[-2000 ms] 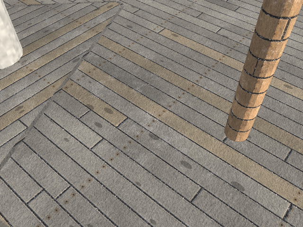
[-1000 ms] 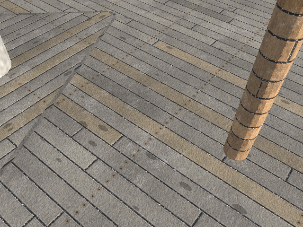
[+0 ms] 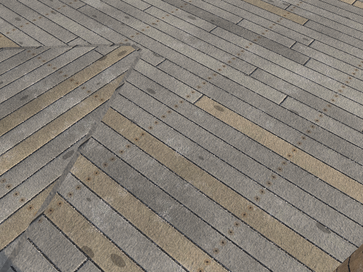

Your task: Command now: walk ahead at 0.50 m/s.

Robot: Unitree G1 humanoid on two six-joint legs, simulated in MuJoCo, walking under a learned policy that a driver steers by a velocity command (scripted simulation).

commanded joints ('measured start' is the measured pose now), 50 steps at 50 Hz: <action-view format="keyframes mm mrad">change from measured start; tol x32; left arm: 1 32 48 14 -43 9 13 6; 12 -356 39 11 -191 8 -24 -44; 19 161 278 98 -74 24 -26 -33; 50 -36 133 63 -175 33 65 30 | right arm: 1 7 -133 -27 -37 2 -16 -8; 19 307 15 8 -41 36 19 -49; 50 -129 -192 -77 -325 -14 62 -20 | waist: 1 34 92 -4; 15 -10 135 37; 19 87 -271 -441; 27 0 -80 -4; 50 55 117 -129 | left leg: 1 58 271 -225 -220 183 170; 15 231 295 -270 -79 230 102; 17 180 207 -219 175 382 51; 19 -402 -5 -132 831 -428 -55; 21 -543 97 -223 984 -355 -40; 41 -172 57 29 257 34 27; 44 394 382 -560 212 834 303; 47 206 345 -556 4 153 244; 50 -71 268 -451 -45 171 191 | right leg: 1 -106 -53 25 -75 104 24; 14 -32 49 12 -639 290 16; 17 385 64 -9 -653 272 -43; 19 1018 -346 636 -714 108 -253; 25 371 -157 120 -944 77 -118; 41 534 -166 -227 -632 777 -53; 43 287 -59 -265 -141 386 58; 44 -34 116 -191 231 -484 122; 50 -14 27 54 89 -122 56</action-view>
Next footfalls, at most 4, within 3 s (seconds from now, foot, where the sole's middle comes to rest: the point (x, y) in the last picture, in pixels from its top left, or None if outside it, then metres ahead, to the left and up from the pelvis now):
0.34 right None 0.39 -0.15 -0.78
0.86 left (138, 253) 0.56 0.16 -0.78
1.38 right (188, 225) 0.67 -0.03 -0.78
1.64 left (131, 270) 0.50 0.18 -0.78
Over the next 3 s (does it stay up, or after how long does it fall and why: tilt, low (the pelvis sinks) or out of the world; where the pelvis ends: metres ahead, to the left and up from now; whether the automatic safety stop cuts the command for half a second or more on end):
stays up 0.91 0.36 -0.02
